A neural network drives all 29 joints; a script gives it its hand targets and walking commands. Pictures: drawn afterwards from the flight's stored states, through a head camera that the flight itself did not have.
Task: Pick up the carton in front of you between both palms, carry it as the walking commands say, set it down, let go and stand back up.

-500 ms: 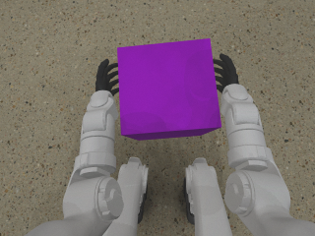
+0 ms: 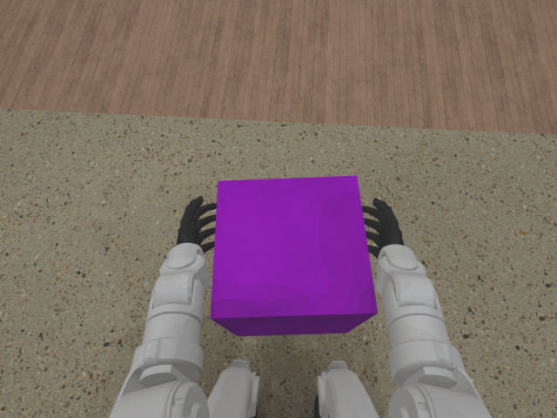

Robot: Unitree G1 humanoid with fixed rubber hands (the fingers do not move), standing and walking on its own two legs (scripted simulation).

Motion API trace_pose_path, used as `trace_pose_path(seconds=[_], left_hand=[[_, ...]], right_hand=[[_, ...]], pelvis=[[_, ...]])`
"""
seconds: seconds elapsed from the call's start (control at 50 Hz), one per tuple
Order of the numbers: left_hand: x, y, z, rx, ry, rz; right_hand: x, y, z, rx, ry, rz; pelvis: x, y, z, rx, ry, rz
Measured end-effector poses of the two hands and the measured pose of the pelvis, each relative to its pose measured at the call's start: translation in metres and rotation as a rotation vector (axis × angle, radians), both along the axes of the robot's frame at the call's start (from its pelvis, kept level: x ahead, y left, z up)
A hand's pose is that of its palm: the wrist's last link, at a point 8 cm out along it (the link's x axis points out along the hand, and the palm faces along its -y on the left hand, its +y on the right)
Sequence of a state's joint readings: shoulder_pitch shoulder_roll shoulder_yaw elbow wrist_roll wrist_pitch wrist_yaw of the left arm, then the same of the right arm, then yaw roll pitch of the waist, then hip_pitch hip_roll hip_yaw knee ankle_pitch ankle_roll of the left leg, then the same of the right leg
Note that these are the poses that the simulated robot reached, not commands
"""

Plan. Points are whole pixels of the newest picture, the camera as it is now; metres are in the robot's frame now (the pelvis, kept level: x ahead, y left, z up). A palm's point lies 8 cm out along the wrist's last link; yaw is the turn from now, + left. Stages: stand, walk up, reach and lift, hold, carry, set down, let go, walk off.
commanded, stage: reach and lift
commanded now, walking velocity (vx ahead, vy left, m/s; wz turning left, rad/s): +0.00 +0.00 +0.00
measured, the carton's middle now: (289, 265) +0.37 +0.00 -0.10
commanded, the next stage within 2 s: hold in 1.54 s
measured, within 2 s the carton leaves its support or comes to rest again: neither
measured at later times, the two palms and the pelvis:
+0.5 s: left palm (154, 221) +0.34 +0.15 +0.12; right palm (431, 234) +0.33 -0.15 +0.12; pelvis +0.04 +0.01 +0.10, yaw +0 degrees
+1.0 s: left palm (148, 215) +0.33 +0.15 +0.14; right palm (441, 228) +0.33 -0.15 +0.14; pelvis +0.03 +0.00 +0.11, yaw +0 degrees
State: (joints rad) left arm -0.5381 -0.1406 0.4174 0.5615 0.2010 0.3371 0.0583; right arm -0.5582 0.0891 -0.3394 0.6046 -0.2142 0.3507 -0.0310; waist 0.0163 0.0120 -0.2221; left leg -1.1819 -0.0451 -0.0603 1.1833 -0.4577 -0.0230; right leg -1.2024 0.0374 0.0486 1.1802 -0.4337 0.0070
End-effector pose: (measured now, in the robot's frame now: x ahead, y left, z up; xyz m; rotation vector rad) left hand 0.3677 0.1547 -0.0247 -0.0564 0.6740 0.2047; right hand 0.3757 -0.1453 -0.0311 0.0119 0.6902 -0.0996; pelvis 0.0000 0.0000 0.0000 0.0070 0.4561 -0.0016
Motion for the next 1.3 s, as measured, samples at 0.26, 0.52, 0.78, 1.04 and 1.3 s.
trace_pose_path(seconds=[0.26,0.52,0.78,1.04,1.3], left_hand=[[-0.018,0.000,0.078,0.006,-0.003,-0.031],[-0.032,0.000,0.151,0.032,-0.032,-0.078],[-0.041,-0.001,0.161,0.039,0.001,-0.083],[-0.035,-0.002,0.168,0.047,-0.013,-0.086],[-0.031,-0.001,0.173,0.067,-0.004,-0.104]], right_hand=[[-0.025,0.000,0.079,-0.002,-0.003,-0.025],[-0.047,0.000,0.153,-0.023,-0.033,-0.035],[-0.056,-0.001,0.163,-0.029,0.000,-0.027],[-0.048,-0.001,0.171,-0.037,-0.015,-0.019],[-0.045,-0.001,0.175,-0.057,-0.006,-0.006]], pelvis=[[0.025,0.004,0.065,-0.008,-0.197,-0.002],[0.037,0.006,0.104,-0.011,-0.431,-0.001],[0.023,0.006,0.108,-0.010,-0.528,-0.003],[0.028,0.004,0.111,-0.009,-0.532,0.000],[0.042,0.005,0.115,-0.010,-0.540,-0.001]])
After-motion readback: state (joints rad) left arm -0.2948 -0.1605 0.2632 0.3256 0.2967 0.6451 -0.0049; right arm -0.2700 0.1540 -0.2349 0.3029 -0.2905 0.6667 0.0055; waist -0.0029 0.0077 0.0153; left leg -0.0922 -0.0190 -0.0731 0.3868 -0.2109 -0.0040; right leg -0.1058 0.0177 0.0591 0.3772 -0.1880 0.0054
